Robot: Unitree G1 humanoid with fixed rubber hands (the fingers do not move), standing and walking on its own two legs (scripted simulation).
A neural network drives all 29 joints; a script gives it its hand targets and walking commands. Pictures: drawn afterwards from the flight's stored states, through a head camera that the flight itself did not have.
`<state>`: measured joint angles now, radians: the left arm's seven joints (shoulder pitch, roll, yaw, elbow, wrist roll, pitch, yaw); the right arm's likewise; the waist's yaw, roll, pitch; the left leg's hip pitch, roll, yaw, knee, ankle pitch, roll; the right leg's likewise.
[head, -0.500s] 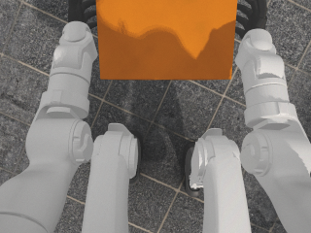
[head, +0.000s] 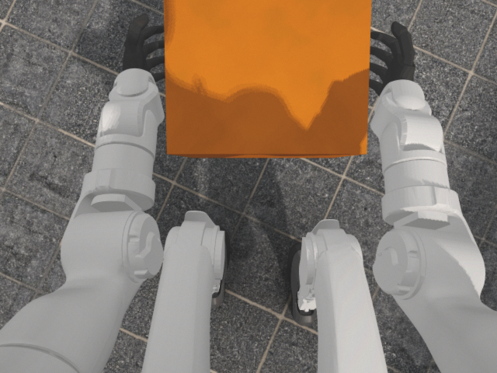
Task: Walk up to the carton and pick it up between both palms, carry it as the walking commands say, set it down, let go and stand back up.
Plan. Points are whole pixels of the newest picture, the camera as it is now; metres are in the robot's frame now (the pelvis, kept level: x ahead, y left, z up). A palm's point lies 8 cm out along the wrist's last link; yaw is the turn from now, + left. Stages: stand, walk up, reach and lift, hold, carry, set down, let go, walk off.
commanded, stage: reach and lift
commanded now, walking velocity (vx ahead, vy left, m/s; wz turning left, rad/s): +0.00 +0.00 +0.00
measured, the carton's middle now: (264, 87) +0.53 +0.02 -0.16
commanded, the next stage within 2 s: none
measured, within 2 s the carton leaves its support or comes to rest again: neither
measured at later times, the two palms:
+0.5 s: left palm (115, 65) +0.49 +0.20 +0.00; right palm (429, 75) +0.49 -0.16 +0.01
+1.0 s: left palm (79, 45) +0.47 +0.20 +0.07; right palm (483, 56) +0.48 -0.16 +0.08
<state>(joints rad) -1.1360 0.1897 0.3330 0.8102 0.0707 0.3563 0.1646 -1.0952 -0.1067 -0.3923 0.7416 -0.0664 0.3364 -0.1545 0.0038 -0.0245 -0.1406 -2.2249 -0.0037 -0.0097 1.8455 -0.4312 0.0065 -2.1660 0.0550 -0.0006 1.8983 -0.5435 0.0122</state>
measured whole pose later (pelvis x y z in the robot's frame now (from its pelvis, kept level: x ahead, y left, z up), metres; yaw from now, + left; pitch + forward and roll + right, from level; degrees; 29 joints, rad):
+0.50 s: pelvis +0.01 +0.00 +0.06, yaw +0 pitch +44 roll -1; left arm -1.02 0.13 0.38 0.78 0.13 0.38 0.14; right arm -0.99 -0.06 -0.42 0.72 -0.12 0.37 -0.13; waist 0.00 -0.02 -0.22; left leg -2.03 -0.01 -0.02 1.67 -0.41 0.00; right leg -1.97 0.05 0.00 1.72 -0.52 0.01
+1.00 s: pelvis +0.02 +0.00 +0.12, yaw +1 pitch +41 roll -2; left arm -0.87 0.07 0.37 0.74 0.15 0.38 0.15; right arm -0.85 -0.03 -0.42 0.70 -0.14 0.35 -0.11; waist -0.01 -0.01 -0.27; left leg -1.78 -0.01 -0.02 1.46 -0.40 0.01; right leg -1.72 0.05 0.01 1.50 -0.50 0.01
